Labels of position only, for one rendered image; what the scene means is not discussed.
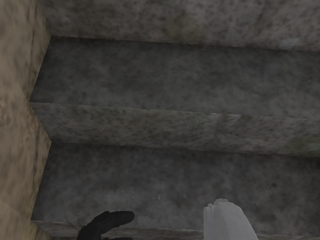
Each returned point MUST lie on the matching right robot thigh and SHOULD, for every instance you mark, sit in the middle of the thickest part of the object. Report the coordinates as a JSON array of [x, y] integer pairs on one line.
[[226, 221]]

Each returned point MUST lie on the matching left robot hand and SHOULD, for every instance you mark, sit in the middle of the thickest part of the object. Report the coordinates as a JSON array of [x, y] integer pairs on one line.
[[103, 223]]

